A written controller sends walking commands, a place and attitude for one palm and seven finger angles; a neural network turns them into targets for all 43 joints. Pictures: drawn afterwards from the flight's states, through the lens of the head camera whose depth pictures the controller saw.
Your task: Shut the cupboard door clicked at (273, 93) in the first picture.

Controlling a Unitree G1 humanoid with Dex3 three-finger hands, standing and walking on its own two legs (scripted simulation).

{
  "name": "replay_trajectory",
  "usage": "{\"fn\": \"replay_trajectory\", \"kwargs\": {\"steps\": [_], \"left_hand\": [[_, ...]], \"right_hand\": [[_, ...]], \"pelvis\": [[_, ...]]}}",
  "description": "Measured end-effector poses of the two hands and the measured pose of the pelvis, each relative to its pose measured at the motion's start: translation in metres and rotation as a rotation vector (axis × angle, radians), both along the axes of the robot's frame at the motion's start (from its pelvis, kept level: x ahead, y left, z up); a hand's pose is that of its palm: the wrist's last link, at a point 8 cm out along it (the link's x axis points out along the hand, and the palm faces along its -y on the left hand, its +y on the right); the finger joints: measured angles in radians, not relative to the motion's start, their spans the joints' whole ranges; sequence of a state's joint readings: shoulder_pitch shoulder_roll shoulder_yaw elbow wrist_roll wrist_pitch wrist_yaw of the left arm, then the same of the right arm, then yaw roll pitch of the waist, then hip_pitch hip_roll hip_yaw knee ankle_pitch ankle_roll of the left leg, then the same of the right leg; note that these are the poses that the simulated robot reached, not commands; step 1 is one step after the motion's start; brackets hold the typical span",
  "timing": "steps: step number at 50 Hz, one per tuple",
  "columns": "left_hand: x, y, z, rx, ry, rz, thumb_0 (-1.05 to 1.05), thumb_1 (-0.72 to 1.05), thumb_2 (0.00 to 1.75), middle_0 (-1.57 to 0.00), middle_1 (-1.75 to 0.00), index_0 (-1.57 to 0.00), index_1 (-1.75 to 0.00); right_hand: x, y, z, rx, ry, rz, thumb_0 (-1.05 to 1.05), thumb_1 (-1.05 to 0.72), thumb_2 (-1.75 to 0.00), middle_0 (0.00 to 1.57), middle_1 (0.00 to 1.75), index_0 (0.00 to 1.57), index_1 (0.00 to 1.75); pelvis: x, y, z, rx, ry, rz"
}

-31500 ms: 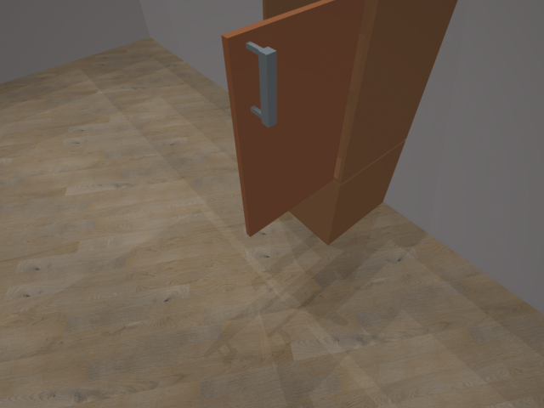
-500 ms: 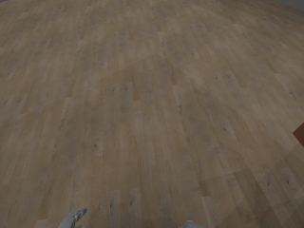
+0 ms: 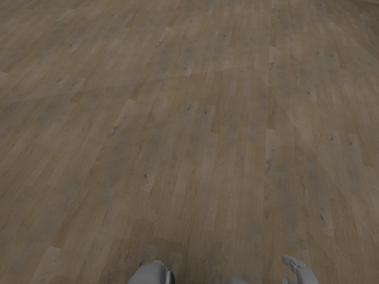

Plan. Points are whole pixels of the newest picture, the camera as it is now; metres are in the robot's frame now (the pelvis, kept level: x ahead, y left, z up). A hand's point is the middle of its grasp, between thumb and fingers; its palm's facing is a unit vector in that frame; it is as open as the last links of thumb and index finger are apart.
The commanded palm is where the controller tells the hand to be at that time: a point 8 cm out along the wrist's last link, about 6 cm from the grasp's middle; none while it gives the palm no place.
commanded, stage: turn to face it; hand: left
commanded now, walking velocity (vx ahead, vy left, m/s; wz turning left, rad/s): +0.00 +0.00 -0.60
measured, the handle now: out of the picture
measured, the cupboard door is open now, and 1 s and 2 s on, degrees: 65 65 65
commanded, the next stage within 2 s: none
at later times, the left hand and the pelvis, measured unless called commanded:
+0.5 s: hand (130, 268) +0.16 +0.14 -0.14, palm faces -0.18 -0.96 -0.23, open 7.4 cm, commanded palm none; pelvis +0.08 -0.03 +0.02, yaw -14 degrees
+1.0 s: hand (156, 193) +0.33 +0.11 -0.13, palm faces -0.51 -0.82 -0.25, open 7.4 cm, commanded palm none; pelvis +0.11 -0.01 +0.02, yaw -32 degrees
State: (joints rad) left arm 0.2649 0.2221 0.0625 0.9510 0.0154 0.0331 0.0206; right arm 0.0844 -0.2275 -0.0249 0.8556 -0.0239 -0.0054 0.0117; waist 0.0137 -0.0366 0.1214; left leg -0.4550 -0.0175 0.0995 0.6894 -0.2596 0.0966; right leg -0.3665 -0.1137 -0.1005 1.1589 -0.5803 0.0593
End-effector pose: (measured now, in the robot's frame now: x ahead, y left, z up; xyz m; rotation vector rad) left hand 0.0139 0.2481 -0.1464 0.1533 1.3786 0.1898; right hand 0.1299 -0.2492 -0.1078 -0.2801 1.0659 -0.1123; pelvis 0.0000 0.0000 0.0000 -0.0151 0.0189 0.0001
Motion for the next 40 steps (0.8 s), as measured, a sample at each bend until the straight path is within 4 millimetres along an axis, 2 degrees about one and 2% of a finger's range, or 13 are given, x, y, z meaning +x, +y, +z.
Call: {"fn": "replay_trajectory", "kwargs": {"steps": [5, 10, 14, 20, 23, 27, 32, 35, 40], "left_hand": [[0.050, 0.004, 0.020, 0.011, -0.087, -0.023, 0.01, 0.92, 0.90, -0.20, -0.30, -0.20, -0.29], [0.081, -0.007, 0.031, -0.002, -0.094, -0.070, 0.01, 0.92, 0.90, -0.20, -0.30, -0.20, -0.29], [0.101, -0.023, 0.033, -0.011, -0.072, -0.128, 0.00, 0.91, 0.90, -0.20, -0.30, -0.20, -0.29], [0.130, -0.048, 0.027, -0.001, -0.077, -0.208, 0.01, 0.91, 0.90, -0.20, -0.30, -0.20, -0.29], [0.140, -0.055, 0.032, 0.002, -0.070, -0.229, 0.01, 0.91, 0.90, -0.20, -0.30, -0.20, -0.29], [0.156, -0.055, 0.034, 0.003, -0.047, -0.267, 0.01, 0.91, 0.90, -0.20, -0.30, -0.20, -0.29], [0.185, -0.044, 0.028, -0.003, -0.039, -0.324, 0.01, 0.91, 0.90, -0.20, -0.30, -0.20, -0.29], [0.210, -0.034, 0.017, -0.010, -0.049, -0.356, 0.01, 0.91, 0.90, -0.20, -0.30, -0.20, -0.29], [0.260, -0.033, 0.021, -0.010, -0.096, -0.444, 0.01, 0.91, 0.90, -0.20, -0.30, -0.20, -0.29]], "right_hand": [[0.008, 0.016, 0.008, 0.014, 0.020, -0.008, 0.00, -0.91, -0.90, 0.20, 0.30, 0.20, 0.30], [0.000, 0.025, 0.006, 0.074, 0.054, -0.073, 0.00, -0.90, -0.90, 0.21, 0.30, 0.20, 0.30], [-0.010, 0.010, 0.000, 0.090, 0.066, -0.169, -0.01, -0.92, -0.90, 0.21, 0.30, 0.20, 0.30], [-0.038, -0.029, -0.021, 0.087, 0.138, -0.302, 0.00, -0.91, -0.90, 0.21, 0.30, 0.20, 0.30], [-0.050, -0.040, -0.016, 0.065, 0.183, -0.347, 0.00, -0.91, -0.90, 0.21, 0.30, 0.20, 0.30], [-0.053, -0.046, -0.003, 0.042, 0.186, -0.394, 0.00, -0.91, -0.90, 0.20, 0.30, 0.20, 0.30], [-0.041, -0.040, 0.006, 0.020, 0.137, -0.442, 0.01, -0.91, -0.90, 0.20, 0.30, 0.20, 0.30], [-0.034, -0.030, 0.005, 0.000, 0.089, -0.466, 0.01, -0.91, -0.90, 0.20, 0.30, 0.20, 0.30], [-0.043, -0.009, 0.012, 0.006, 0.073, -0.503, 0.00, -0.91, -0.90, 0.20, 0.30, 0.20, 0.30]], "pelvis": [[0.019, 0.003, 0.016, -0.002, 0.001, -0.008], [0.039, -0.001, 0.024, -0.008, -0.003, -0.055], [0.052, -0.009, 0.023, -0.005, -0.007, -0.114], [0.067, -0.028, 0.011, 0.010, 0.002, -0.196], [0.073, -0.029, 0.016, 0.013, 0.011, -0.224], [0.082, -0.029, 0.023, 0.024, 0.018, -0.270], [0.096, -0.019, 0.022, 0.023, 0.017, -0.329], [0.107, -0.009, 0.014, 0.005, 0.014, -0.367], [0.113, -0.003, 0.018, -0.007, -0.005, -0.437]]}}
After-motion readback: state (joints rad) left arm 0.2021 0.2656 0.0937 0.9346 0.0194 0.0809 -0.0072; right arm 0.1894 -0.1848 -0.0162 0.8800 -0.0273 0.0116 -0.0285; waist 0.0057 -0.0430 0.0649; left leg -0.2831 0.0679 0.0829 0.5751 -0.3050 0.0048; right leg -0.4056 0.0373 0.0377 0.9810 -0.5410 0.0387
